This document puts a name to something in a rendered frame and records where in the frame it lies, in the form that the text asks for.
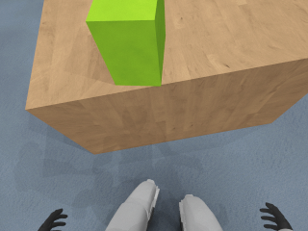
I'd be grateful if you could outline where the right robot shin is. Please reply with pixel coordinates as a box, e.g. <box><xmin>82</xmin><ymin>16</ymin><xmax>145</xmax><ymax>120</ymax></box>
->
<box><xmin>182</xmin><ymin>194</ymin><xmax>193</xmax><ymax>231</ymax></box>

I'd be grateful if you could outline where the pedestal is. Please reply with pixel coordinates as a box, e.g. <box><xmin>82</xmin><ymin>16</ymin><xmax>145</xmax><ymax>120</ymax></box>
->
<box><xmin>25</xmin><ymin>0</ymin><xmax>308</xmax><ymax>155</ymax></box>

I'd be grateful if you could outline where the carton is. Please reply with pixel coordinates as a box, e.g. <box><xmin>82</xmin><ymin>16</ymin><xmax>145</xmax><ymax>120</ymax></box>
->
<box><xmin>86</xmin><ymin>0</ymin><xmax>166</xmax><ymax>87</ymax></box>

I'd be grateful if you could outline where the robot shin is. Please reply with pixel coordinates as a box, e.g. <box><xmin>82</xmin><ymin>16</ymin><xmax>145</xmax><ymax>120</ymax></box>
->
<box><xmin>182</xmin><ymin>194</ymin><xmax>193</xmax><ymax>231</ymax></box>
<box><xmin>146</xmin><ymin>179</ymin><xmax>155</xmax><ymax>220</ymax></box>

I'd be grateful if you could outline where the robot left hand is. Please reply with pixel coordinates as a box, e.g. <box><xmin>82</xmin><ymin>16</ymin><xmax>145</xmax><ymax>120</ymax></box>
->
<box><xmin>38</xmin><ymin>208</ymin><xmax>68</xmax><ymax>231</ymax></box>

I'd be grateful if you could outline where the left robot shin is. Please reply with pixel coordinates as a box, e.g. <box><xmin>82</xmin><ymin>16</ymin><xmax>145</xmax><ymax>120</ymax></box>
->
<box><xmin>146</xmin><ymin>179</ymin><xmax>155</xmax><ymax>220</ymax></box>

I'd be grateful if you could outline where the robot right hand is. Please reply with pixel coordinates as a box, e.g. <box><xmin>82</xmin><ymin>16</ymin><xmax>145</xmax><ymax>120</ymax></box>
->
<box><xmin>260</xmin><ymin>202</ymin><xmax>293</xmax><ymax>231</ymax></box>

